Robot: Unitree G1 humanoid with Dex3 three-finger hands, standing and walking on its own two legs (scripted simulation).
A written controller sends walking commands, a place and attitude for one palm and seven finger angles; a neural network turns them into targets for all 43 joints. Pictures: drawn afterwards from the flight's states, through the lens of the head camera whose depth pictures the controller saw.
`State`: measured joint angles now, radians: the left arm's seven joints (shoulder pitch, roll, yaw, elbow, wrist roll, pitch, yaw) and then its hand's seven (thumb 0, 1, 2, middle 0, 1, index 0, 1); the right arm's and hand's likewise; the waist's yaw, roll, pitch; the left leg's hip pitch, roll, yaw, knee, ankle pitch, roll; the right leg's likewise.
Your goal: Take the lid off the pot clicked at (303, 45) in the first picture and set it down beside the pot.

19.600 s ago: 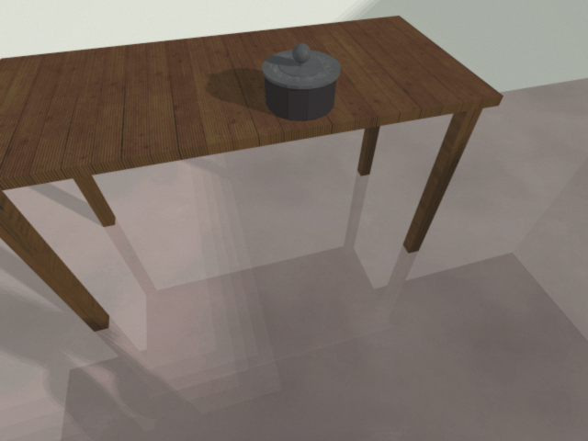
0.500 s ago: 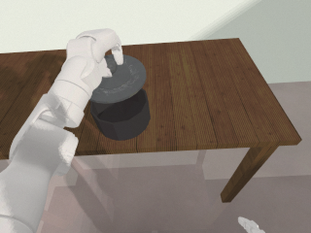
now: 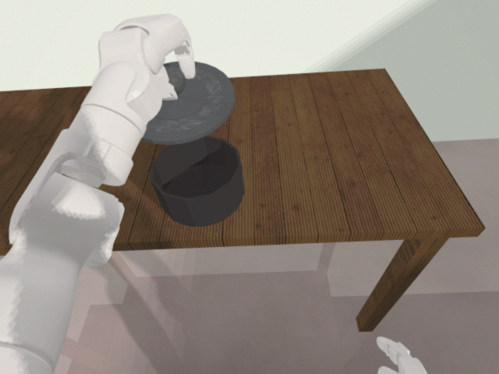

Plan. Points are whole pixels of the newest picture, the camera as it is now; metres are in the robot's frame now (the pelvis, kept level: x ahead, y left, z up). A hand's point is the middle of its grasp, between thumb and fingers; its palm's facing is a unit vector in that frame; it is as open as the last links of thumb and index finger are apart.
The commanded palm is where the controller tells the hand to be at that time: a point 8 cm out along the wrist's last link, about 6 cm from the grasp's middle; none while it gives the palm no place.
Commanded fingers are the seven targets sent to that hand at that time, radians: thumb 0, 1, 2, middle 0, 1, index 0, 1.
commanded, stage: lift the lid straight up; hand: left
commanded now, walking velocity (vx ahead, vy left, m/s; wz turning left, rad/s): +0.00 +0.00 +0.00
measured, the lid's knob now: (171, 80) +0.50 +0.12 +0.24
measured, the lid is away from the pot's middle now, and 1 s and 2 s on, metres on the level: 0.02 0.08 0.20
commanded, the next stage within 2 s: move the lid sideways beside the pot in 0.28 s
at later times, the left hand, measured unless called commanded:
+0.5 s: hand (166, 68) +0.47 +0.11 +0.27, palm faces -0.18 -0.07 -0.98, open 7.5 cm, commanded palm +0.45 +0.13 +0.33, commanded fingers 0.00 0.65 0.95 -0.95 -1.06 -0.90 -1.06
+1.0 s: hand (114, 77) +0.47 +0.19 +0.26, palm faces -0.20 -0.06 -0.98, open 7.5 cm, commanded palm +0.45 +0.19 +0.33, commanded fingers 0.00 0.65 0.95 -0.95 -1.06 -0.90 -1.06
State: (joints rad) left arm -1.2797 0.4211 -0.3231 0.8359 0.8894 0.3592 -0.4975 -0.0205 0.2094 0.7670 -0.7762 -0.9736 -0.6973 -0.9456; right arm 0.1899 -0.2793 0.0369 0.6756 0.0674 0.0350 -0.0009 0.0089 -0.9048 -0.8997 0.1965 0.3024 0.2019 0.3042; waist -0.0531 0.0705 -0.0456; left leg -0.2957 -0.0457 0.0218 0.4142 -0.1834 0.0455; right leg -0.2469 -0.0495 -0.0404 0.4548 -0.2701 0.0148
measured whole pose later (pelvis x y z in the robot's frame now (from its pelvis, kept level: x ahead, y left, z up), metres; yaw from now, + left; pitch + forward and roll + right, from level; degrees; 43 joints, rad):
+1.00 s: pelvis +0.00 +0.00 +0.00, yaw +0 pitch +4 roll +0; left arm -1.27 0.57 -0.26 0.84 0.93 0.30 -0.57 -0.03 0.21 0.77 -0.78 -0.98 -0.69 -0.94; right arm 0.19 -0.30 0.03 0.66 0.08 0.07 -0.01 0.01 -0.90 -0.90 0.20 0.30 0.20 0.30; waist -0.06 0.06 -0.03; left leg -0.31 -0.04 0.02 0.43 -0.19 0.05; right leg -0.25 -0.04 -0.04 0.43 -0.25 0.02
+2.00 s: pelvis +0.00 +0.01 +0.00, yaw +0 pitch +5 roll -1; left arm -1.22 0.84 -0.13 0.91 0.96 0.13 -0.60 -0.03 0.21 0.77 -0.78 -0.98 -0.69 -0.94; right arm 0.25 -0.31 0.03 0.66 0.10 0.14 -0.03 0.01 -0.90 -0.90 0.20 0.30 0.20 0.30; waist -0.08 0.05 -0.01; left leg -0.35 -0.03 0.02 0.44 -0.19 0.06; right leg -0.25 -0.03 -0.04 0.39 -0.23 0.02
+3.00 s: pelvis -0.01 +0.01 +0.00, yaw +0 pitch +6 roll -2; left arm -1.20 0.88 -0.11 1.00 0.96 0.05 -0.59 -0.03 0.22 0.76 -0.78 -0.98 -0.69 -0.94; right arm 0.28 -0.31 0.04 0.68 0.11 0.14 -0.05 0.01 -0.90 -0.90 0.20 0.30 0.20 0.30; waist -0.09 0.04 0.00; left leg -0.38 -0.02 0.01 0.48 -0.20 0.06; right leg -0.27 -0.02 -0.05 0.39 -0.22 0.02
